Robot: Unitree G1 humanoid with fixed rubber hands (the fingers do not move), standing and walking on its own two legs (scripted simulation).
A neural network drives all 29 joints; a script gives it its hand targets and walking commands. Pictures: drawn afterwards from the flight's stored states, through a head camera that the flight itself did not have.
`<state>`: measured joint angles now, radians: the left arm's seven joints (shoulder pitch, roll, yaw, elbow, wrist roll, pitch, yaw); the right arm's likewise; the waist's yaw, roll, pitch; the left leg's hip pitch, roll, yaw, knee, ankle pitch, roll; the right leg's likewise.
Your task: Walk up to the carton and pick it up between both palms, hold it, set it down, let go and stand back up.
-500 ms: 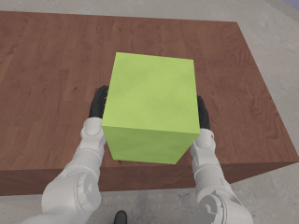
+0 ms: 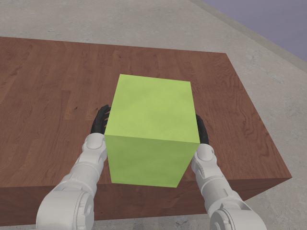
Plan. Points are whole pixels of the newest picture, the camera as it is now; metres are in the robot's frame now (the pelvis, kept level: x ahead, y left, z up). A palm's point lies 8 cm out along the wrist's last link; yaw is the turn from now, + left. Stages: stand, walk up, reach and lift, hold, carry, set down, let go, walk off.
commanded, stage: reach and lift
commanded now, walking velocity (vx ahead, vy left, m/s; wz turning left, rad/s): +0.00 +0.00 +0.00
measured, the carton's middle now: (149, 133) +0.40 +0.03 +0.00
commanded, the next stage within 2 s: none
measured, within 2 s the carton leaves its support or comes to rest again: neither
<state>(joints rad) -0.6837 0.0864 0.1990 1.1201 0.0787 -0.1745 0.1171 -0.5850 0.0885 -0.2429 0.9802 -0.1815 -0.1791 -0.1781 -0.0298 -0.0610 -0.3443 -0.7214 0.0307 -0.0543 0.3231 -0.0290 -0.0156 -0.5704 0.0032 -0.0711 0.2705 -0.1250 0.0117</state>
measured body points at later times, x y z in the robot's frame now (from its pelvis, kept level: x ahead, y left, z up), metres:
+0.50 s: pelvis -0.01 -0.01 +0.00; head -0.01 +0.03 +0.45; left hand +0.39 +0.20 +0.10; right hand +0.39 -0.10 +0.12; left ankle +0.04 +0.12 -0.74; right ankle -0.03 -0.13 -0.74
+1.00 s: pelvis +0.00 -0.02 +0.01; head +0.01 +0.02 +0.46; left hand +0.39 +0.12 +0.12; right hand +0.36 -0.17 +0.11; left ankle +0.04 +0.12 -0.74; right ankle -0.03 -0.13 -0.74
